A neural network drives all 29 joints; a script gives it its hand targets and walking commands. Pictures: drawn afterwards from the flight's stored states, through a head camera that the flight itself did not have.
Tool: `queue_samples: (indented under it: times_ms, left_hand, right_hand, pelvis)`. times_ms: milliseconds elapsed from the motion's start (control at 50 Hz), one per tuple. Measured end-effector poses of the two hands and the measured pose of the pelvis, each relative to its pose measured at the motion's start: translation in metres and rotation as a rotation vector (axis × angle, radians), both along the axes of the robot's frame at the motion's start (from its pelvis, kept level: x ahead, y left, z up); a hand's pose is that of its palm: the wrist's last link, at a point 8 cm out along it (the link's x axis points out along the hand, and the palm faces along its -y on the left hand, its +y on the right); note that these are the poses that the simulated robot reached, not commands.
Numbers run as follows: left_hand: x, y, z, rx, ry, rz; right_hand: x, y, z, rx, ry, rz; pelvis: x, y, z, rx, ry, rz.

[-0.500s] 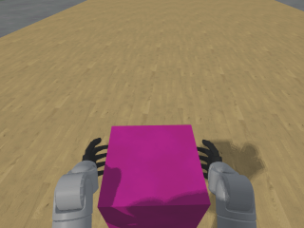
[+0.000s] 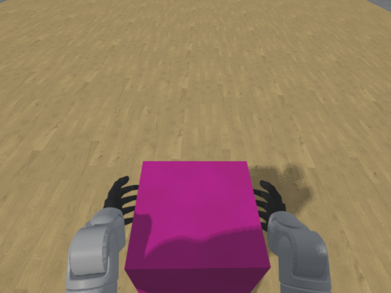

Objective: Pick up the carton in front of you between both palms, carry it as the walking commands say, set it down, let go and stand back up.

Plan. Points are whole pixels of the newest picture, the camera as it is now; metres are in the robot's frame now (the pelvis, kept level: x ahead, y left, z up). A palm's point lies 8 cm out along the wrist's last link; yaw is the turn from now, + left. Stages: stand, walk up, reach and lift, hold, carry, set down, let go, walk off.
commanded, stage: carry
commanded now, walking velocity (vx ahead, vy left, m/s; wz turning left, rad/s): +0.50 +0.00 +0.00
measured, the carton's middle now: (194, 235) +0.26 -0.01 -0.01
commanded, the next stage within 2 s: none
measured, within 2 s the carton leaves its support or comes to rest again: neither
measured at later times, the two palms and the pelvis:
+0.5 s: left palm (150, 108) +0.58 +0.11 +0.09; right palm (252, 111) +0.60 -0.19 +0.08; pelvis +0.33 -0.05 +0.00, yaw +3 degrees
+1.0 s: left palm (146, 62) +0.93 +0.17 +0.07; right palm (222, 64) +0.92 -0.13 +0.07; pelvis +0.66 +0.02 +0.00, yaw +0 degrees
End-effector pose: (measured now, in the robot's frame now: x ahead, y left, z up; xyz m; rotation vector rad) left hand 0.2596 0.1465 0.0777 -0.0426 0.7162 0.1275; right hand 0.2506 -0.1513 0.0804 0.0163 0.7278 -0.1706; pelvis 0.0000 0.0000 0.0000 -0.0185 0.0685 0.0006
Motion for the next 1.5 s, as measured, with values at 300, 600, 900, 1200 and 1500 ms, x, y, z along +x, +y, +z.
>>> queue_samples:
  times_ms: [300,600,900,1200,1500]
  left_hand:
    - [0.210,-0.036,-0.014,0.043,0.032,0.077]
    - [0.400,-0.026,0.018,0.035,-0.051,0.063]
    - [0.607,0.017,-0.028,-0.017,0.088,-0.001]
    - [0.811,0.000,0.001,0.005,-0.079,0.057]
    - [0.937,-0.006,0.001,0.043,-0.009,0.068]
  right_hand:
    - [0.232,-0.035,-0.026,0.062,0.031,0.056]
    - [0.417,-0.026,0.006,0.048,-0.053,0.050]
    - [0.606,0.017,-0.024,-0.012,0.087,-0.009]
    - [0.827,0.000,-0.003,0.020,-0.080,0.044]
    - [0.955,-0.006,-0.014,0.065,-0.012,0.046]
  pelvis:
    - [0.212,-0.050,-0.023,0.020,-0.013,0.055]
    - [0.401,-0.036,-0.005,0.038,0.001,0.037]
    - [0.599,0.017,-0.007,-0.005,-0.004,-0.012]
    - [0.814,-0.011,-0.024,0.014,-0.025,0.024]
    - [0.928,-0.018,-0.008,0.022,-0.015,0.035]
